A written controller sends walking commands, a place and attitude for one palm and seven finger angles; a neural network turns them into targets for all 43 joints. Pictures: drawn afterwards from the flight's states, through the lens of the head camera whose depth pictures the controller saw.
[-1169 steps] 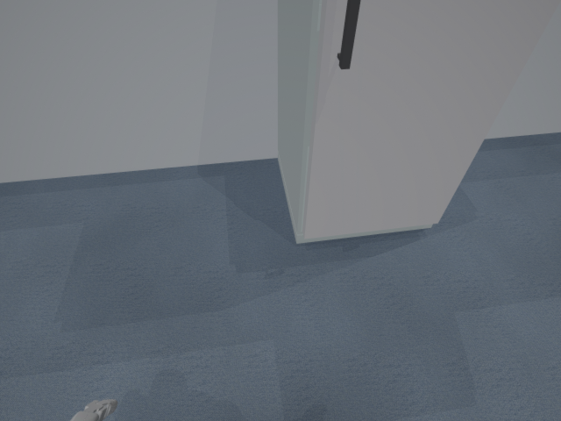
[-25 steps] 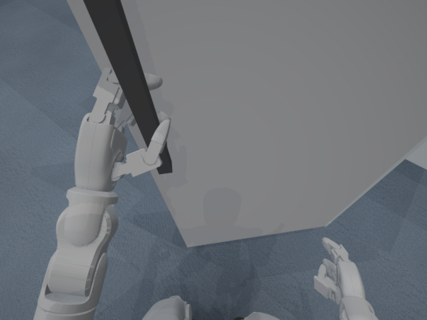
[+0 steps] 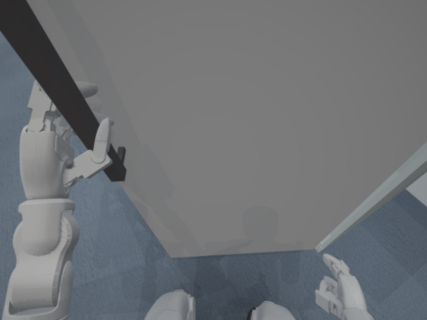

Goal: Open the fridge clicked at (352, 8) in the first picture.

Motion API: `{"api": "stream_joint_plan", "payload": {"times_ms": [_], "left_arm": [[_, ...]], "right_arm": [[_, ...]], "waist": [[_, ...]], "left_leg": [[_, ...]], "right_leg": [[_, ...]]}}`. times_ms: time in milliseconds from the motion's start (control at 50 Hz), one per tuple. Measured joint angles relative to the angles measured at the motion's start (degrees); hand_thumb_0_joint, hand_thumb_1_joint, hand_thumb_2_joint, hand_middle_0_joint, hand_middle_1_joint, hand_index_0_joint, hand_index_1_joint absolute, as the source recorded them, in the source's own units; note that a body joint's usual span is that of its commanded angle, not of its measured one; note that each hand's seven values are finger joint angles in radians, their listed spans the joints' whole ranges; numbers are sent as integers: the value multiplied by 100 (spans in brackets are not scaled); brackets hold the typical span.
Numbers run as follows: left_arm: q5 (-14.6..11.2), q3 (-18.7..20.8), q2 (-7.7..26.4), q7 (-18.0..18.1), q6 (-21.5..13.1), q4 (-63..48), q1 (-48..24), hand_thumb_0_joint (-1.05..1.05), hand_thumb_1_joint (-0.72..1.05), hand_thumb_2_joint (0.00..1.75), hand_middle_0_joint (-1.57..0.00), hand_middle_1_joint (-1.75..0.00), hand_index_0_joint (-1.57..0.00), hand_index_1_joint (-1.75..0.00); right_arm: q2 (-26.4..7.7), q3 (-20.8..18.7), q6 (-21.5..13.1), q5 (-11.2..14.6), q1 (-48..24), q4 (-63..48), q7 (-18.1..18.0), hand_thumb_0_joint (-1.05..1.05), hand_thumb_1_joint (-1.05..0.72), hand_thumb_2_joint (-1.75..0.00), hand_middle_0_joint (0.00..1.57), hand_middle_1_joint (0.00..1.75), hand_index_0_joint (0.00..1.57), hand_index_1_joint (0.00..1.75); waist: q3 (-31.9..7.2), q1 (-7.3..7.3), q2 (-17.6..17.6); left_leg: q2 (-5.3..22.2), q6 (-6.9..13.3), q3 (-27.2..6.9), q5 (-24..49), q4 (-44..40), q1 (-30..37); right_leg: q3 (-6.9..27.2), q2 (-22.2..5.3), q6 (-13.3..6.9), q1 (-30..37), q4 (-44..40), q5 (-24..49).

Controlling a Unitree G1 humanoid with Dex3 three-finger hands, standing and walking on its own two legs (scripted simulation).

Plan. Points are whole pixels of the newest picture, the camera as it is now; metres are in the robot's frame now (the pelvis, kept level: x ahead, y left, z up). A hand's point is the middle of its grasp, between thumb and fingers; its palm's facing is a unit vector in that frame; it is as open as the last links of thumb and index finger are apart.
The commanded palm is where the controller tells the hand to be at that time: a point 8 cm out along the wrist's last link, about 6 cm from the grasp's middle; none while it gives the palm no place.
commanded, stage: walk backward, drawing the door open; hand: left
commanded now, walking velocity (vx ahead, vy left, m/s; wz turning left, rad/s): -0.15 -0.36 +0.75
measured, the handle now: (67, 78) +0.35 +0.16 +0.28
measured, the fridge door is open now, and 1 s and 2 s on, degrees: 61 77 75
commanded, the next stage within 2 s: stop walking and hold the door back in 0.30 s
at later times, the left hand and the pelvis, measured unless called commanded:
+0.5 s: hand (119, 266) +0.17 +0.09 +0.20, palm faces +0.66 -0.69 -0.29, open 6.9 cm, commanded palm +0.14 +0.14 +0.19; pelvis -0.04 -0.22 +0.00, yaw +18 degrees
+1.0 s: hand (116, 252) +0.18 +0.09 +0.21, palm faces +0.64 -0.73 -0.24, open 5.9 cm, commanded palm +0.14 +0.14 +0.19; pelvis -0.13 -0.27 +0.00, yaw +24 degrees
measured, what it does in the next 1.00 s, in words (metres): steps to the right, turning left: left foot, then right foot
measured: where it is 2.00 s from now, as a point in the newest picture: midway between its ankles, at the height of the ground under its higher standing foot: outside the picture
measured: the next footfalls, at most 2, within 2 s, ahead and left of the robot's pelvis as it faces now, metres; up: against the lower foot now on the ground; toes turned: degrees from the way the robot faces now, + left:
left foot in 0.06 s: +0.03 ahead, +0.07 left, +0.00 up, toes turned +11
right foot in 0.38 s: +0.04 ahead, -0.33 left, +0.00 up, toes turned +11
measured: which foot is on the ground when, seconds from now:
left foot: up 0.00-0.04, down 0.06-0.36, up 0.38-0.76, down 0.78-1.00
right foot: down 0.00-0.06, up 0.08-0.36, down 0.38-0.80, up 0.82-0.98, down 1.00-1.00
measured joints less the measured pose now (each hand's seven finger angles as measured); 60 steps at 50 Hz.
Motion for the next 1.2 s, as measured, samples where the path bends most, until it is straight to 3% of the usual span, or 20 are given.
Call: {"api": "stream_joint_plan", "payload": {"times_ms": [60, 100, 140, 180, 220, 320, 360, 400, 460, 500, 580, 660, 740, 800, 920, 1000, 1020, 1060, 1120, 1200], "left_arm": [[-33, -76, 157, -66, -10, -236, 1, -12, 58, 82, -46, -140, -18, -132], [57, -61, 256, -60, -17, -302, -180, -14, 58, 81, -47, -139, -16, -129], [136, 20, 296, -134, -114, -220, -212, -14, 59, 81, -48, -139, -15, -127], [174, 76, 335, -165, -118, -157, -160, -14, 58, 81, -49, -139, -16, -128], [171, 125, 352, -159, -122, -83, -83, -13, 58, 82, -49, -139, -17, -129], [-40, 426, 421, -40, -42, 133, 119, -10, 60, 83, -47, -140, -18, -130], [-115, 666, 561, 50, 32, 224, 168, -11, 61, 84, -47, -140, -17, -129], [-106, 937, 521, 148, 34, 296, 203, -12, 61, 84, -47, -140, -17, -129], [-42, 919, 352, 213, -140, 580, 299, -12, 61, 84, -46, -140, -17, -130], [38, 797, 352, 202, -287, 944, 197, -12, 60, 84, -46, -140, -20, -131], [114, 503, 534, 153, -562, 2062, -564, -12, 59, 83, -48, -142, -30, -135], [145, 299, 597, 198, -530, 3027, -1527, -11, 58, 83, -49, -143, -36, -138], [188, 200, 572, 245, -413, 3730, -2402, -8, 60, 83, -49, -143, -38, -139], [169, 155, 631, 232, -368, 4138, -2913, -7, 62, 81, -48, -144, -39, -140], [131, 38, 611, 220, -468, 5132, -3530, -6, 64, 79, -47, -142, -37, -140], [167, -21, 813, 59, -433, 5836, -4015, -7, 64, 78, -46, -141, -37, -140], [173, 16, 868, 37, -443, 5992, -4123, -7, 64, 78, -46, -141, -37, -140], [196, 116, 913, 22, -498, 6320, -4301, -8, 63, 78, -46, -141, -38, -140], [295, 256, 959, -101, -556, 6877, -4521, -10, 63, 79, -46, -140, -39, -140], [395, 483, 1070, -271, -692, 7732, -4772, -14, 62, 80, -46, -140, -41, -140]], "right_arm": [[-87, -11, -100, -59, 221, -232, -61, 1, -90, -90, 20, 30, 20, 30], [33, -74, -222, -138, 178, -205, -83, 1, -91, -90, 20, 30, 20, 30], [182, -17, -269, -178, 138, -91, -23, 1, -91, -90, 20, 29, 20, 30], [286, 43, -313, -185, 178, -62, 39, 1, -91, -90, 20, 29, 20, 30], [338, 81, -360, -170, 232, -53, 90, 1, -90, -90, 20, 30, 20, 30], [374, 153, -433, -69, 391, -126, 154, 1, -90, -90, 20, 30, 20, 30], [410, 197, -432, -23, 439, -172, 171, 1, -90, -90, 20, 30, 20, 30], [331, 208, -402, 9, 290, -82, 173, 1, -90, -90, 20, 30, 20, 30], [91, 93, -340, -16, 206, 189, 78, 1, -90, -90, 20, 30, 20, 30], [-65, 46, -299, -33, 237, 318, -13, 1, -90, -90, 20, 30, 20, 30], [-302, 67, -186, -47, 219, 406, -178, 1, -90, -90, 20, 30, 20, 30], [-415, 98, -139, -6, 103, 254, -169, 1, -91, -90, 20, 30, 20, 30], [-436, 147, -92, 41, -86, 62, -67, 1, -91, -90, 20, 30, 20, 30], [-440, 152, -53, 48, -174, -104, -21, 1, -91, -90, 20, 30, 20, 30], [-122, 260, -136, 125, 290, -41, -48, 0, -90, -90, 20, 30, 20, 30], [86, 474, -88, 133, 672, 272, -78, 0, -90, -90, 20, 30, 20, 30], [95, 510, -66, 129, 715, 345, -84, 0, -90, -90, 20, 30, 20, 30], [55, 501, -9, 106, 737, 532, -115, 1, -90, -90, 20, 30, 20, 30], [-55, 406, -33, 93, 823, 776, -151, 1, -90, -90, 20, 30, 20, 30], [-291, 356, -114, 36, 960, 919, -219, 1, -90, -90, 20, 30, 20, 30]], "waist": [[-296, -3, -88], [-130, 108, -313], [40, 215, -429], [92, 223, -329], [84, 285, -155], [-144, 441, 190], [-313, 465, 135], [-337, 431, 140], [-365, 354, 139], [-438, 412, 57], [-520, 495, -103], [-585, 528, -262], [-606, 378, -406], [-569, 218, -374], [-518, 295, -76], [-558, 395, -11], [-534, 411, 36], [-420, 327, 181], [-352, 204, 168], [-437, 3, -13]], "left_leg": [[0, 121, 236, 880, -1995, 696], [18, 396, 149, 1329, -1955, 610], [117, 304, -14, 1418, -2098, 717], [288, 112, -346, 1670, -2456, 778], [490, -59, -642, 1980, -2839, 808], [853, -392, -1216, 2328, -3197, 645], [834, -372, -1389, 2203, -2969, 410], [693, -217, -1529, 1092, -1841, -76], [186, -140, -1160, 272, 464, -671], [-49, -171, -737, 336, 1155, -727], [-294, -91, -211, 605, 213, -172], [-382, 9, -113, 540, -1228, 539], [-372, 122, -140, 761, -2399, 1110], [-298, 259, -115, 1691, -3297, 1487], [-101, 323, -108, 1660, -3002, 1219], [-14, 231, -146, 1642, -2731, 985], [46, 202, -143, 1552, -2516, 886], [51, 201, -306, 1045, -1813, 644], [-125, 160, -463, 677, -651, 224], [-78, 144, -344, 938, -725, 141]], "right_leg": [[-364, 53, -113, -441, 449, -178], [41, 212, 75, -866, 1498, -926], [468, 474, 199, -1122, 2394, -1055], [617, 614, 281, -1244, 2794, -968], [724, 628, 329, -1199, 2616, -755], [900, 524, 389, -239, 854, -882], [812, 440, 392, 379, -111, -678], [678, 416, 288, 391, -187, -277], [406, 246, 193, 417, 19, -536], [298, 101, 151, 504, -104, -512], [59, -108, 82, 589, -348, -312], [-60, -195, 5, 385, -341, -166], [-154, -272, -18, 88, -278, 15], [-182, -295, 29, -178, -35, 73], [338, 273, 187, -396, 1105, -1145], [329, 447, 181, 172, 133, -849], [319, 505, 59, 230, -74, -444], [265, 580, -154, 220, 27, -244], [311, 492, -185, 310, -58, -223], [471, 324, -93, 433, -367, -14]]}}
